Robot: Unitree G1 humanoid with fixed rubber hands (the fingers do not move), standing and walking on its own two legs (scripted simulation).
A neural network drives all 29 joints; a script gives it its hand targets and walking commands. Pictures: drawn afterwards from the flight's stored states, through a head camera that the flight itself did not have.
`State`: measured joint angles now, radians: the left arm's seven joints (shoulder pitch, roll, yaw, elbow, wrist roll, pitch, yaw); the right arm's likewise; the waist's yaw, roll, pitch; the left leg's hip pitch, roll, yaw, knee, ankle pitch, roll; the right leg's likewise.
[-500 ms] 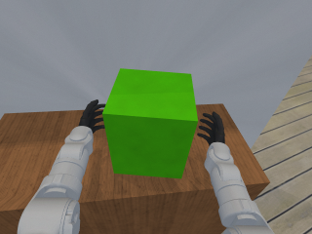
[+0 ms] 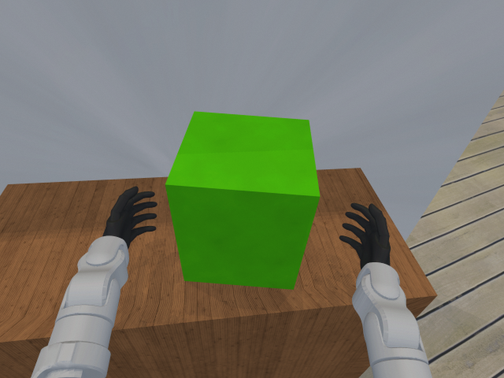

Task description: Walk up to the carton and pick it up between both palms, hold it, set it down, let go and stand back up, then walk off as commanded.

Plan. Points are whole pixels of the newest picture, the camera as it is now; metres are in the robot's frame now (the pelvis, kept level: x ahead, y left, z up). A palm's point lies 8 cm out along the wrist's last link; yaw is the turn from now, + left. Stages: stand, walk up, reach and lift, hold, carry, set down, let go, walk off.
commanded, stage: set down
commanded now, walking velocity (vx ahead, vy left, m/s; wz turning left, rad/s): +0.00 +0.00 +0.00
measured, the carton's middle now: (245, 202) +0.43 -0.01 +0.07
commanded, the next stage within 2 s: none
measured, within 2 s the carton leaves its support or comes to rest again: neither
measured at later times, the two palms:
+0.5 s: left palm (92, 307) +0.25 +0.22 +0.04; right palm (404, 325) +0.19 -0.21 +0.07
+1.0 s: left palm (90, 323) +0.23 +0.22 +0.04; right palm (403, 342) +0.18 -0.21 +0.05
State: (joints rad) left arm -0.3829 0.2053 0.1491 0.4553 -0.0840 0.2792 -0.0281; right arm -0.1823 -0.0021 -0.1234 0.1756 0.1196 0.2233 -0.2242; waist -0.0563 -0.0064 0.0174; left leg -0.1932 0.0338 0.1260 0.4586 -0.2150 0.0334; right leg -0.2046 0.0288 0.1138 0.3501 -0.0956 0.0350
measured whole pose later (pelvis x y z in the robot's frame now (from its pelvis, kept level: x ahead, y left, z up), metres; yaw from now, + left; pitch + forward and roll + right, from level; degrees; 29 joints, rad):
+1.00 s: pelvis +0.01 -0.01 +0.00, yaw +0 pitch -3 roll -1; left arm 0.27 0.22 0.14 -0.05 -0.14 0.18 -0.09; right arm 0.43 -0.02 -0.02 -0.35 0.16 0.29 -0.17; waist -0.06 0.02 0.05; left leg -0.17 0.03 0.13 0.43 -0.22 0.03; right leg -0.20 0.03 0.11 0.37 -0.12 0.03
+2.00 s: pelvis +0.04 -0.01 +0.00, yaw +0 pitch -1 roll +0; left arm 0.29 0.22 0.12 0.02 -0.14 0.20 -0.08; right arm 0.40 -0.08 -0.02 0.04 0.13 -0.02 -0.01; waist -0.05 0.03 0.05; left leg -0.15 0.03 0.13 0.39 -0.23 0.01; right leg -0.20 0.03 0.11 0.37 -0.15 0.02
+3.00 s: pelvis +0.00 -0.03 +0.00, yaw +0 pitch -6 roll +1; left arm 0.10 0.22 0.12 0.37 -0.07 0.14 -0.09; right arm 0.24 -0.14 -0.01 0.21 0.08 0.01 0.06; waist -0.05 0.06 0.04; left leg -0.09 0.03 0.13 0.38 -0.20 0.02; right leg -0.16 0.03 0.11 0.41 -0.14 0.02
